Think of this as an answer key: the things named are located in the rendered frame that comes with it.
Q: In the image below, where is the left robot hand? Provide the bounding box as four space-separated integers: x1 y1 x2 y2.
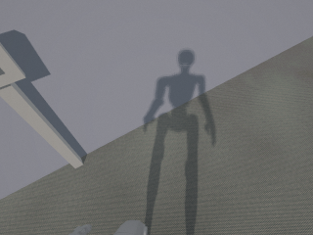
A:
68 224 92 235

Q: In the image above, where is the left robot thigh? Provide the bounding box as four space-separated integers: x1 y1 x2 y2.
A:
113 219 148 235

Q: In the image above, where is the panel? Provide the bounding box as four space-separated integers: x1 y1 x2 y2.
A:
0 43 83 168

